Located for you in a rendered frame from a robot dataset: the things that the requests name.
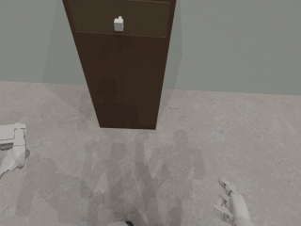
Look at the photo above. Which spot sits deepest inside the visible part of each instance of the drawer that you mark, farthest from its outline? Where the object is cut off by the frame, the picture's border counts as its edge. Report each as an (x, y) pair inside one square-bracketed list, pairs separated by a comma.
[(140, 17)]

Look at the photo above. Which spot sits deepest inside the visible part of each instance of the handle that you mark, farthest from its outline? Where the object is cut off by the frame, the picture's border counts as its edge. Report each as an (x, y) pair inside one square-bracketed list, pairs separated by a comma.
[(118, 24)]

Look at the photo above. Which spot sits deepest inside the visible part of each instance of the robot right hand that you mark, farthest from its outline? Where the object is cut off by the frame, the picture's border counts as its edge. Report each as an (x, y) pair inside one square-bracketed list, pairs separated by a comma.
[(234, 206)]

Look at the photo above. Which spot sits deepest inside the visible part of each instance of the robot left hand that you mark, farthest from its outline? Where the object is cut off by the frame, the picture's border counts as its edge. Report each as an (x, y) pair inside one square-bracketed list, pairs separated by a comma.
[(12, 139)]

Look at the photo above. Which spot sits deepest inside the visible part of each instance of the cabinet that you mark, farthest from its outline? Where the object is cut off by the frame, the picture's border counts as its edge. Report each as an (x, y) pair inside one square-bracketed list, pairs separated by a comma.
[(124, 73)]

